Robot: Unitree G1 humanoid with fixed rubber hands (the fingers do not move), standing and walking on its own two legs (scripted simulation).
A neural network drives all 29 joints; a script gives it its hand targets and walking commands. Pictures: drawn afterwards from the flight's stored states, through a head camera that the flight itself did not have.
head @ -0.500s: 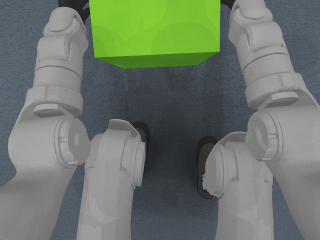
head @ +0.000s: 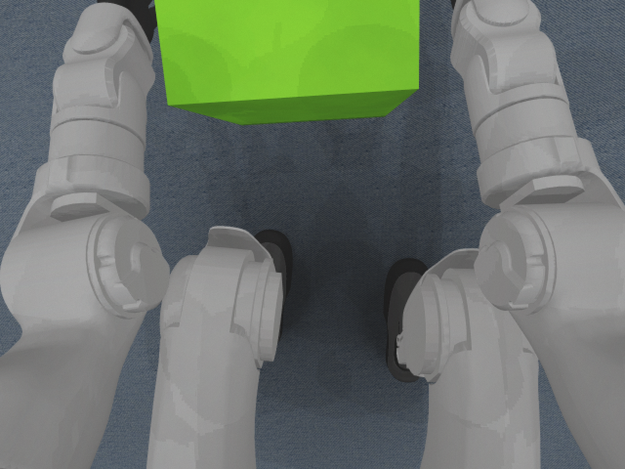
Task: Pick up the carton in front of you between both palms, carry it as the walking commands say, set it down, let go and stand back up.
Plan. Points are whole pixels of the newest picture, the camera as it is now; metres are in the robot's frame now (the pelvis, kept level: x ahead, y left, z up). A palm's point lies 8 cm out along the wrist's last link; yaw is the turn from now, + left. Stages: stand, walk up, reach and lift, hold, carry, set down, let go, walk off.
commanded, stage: set down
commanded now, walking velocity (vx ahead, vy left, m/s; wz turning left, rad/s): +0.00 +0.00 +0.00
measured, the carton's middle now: (299, 17) +0.54 +0.08 -0.24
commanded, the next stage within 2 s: let go in 1.34 s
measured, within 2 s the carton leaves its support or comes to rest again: neither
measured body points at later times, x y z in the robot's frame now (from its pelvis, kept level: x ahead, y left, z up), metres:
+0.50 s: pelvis +0.00 +0.01 +0.02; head +0.36 +0.02 +0.29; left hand +0.53 +0.27 -0.12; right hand +0.60 -0.11 -0.12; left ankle +0.13 +0.13 -0.33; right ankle +0.10 -0.11 -0.33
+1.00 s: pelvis +0.02 +0.01 +0.15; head +0.35 +0.02 +0.45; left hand +0.53 +0.27 +0.04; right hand +0.60 -0.12 +0.03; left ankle +0.13 +0.13 -0.33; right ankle +0.10 -0.11 -0.33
